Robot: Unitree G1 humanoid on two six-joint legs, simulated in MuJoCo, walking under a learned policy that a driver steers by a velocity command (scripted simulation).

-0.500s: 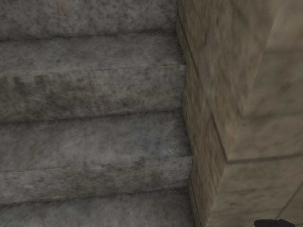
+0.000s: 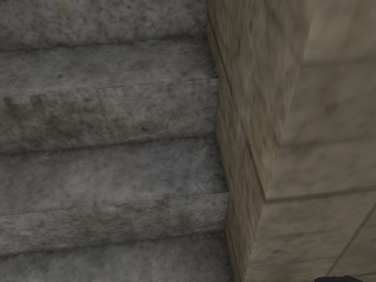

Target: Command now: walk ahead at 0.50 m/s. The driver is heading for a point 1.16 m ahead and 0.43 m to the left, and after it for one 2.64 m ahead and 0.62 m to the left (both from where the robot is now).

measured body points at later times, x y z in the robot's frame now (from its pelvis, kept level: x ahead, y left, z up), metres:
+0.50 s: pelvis +0.01 -0.01 +0.00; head +0.02 -0.01 +0.45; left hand +0.16 +0.25 -0.12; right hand +0.21 -0.25 -0.10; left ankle -0.01 +0.14 -0.75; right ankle -0.04 -0.12 -0.75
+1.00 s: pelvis +0.01 -0.01 +0.00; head +0.02 -0.01 +0.45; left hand +0.16 +0.25 -0.12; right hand +0.19 -0.25 -0.11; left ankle -0.01 +0.14 -0.75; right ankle -0.04 -0.12 -0.75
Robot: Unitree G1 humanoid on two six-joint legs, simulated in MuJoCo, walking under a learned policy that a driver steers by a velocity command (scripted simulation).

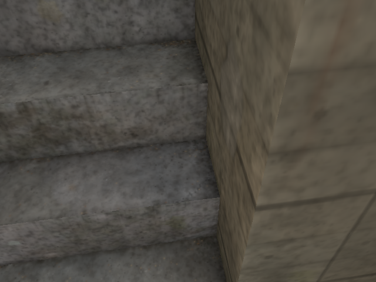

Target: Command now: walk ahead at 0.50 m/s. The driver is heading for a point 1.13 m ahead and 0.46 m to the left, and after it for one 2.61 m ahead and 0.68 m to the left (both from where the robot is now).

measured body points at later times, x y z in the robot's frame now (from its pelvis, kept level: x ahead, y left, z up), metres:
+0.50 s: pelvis +0.00 +0.00 +0.00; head +0.01 +0.00 +0.45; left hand +0.14 +0.26 -0.12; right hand +0.18 -0.24 -0.11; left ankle -0.02 +0.15 -0.75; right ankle -0.05 -0.11 -0.75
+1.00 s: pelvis +0.00 +0.00 +0.00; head +0.01 -0.01 +0.45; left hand +0.14 +0.26 -0.12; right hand +0.18 -0.25 -0.11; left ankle -0.02 +0.15 -0.75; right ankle -0.05 -0.11 -0.75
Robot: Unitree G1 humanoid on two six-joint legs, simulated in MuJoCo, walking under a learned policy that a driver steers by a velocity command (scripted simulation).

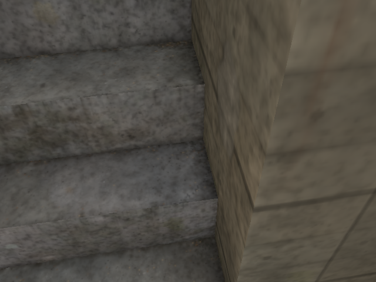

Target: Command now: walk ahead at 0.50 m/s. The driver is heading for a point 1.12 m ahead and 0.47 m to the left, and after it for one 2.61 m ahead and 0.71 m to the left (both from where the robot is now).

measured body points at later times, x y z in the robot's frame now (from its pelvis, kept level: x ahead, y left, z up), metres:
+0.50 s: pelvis +0.00 +0.00 +0.00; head +0.01 -0.01 +0.45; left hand +0.13 +0.26 -0.12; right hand +0.18 -0.25 -0.11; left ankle -0.03 +0.15 -0.75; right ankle -0.05 -0.11 -0.75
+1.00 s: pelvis +0.00 +0.00 +0.00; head +0.01 -0.01 +0.45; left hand +0.14 +0.26 -0.12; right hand +0.17 -0.25 -0.11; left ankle -0.03 +0.15 -0.75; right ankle -0.05 -0.12 -0.75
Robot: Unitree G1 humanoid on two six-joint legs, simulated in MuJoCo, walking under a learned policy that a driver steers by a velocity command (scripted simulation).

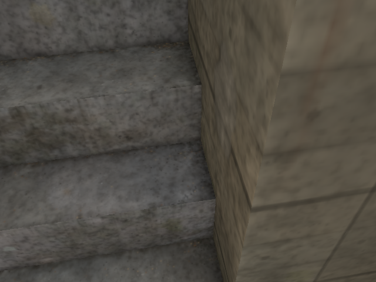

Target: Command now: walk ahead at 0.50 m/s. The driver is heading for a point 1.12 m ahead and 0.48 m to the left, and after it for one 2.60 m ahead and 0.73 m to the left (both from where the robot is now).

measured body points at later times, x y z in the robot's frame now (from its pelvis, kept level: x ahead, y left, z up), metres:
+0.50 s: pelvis -0.01 +0.00 +0.00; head +0.01 -0.01 +0.45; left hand +0.08 +0.28 -0.13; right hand +0.13 -0.26 -0.13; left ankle -0.03 +0.15 -0.75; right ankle -0.05 -0.12 -0.75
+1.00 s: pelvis -0.02 +0.01 +0.00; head +0.00 +0.00 +0.44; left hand +0.06 +0.29 -0.14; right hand +0.11 -0.25 -0.13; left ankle -0.03 +0.15 -0.75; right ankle -0.05 -0.12 -0.75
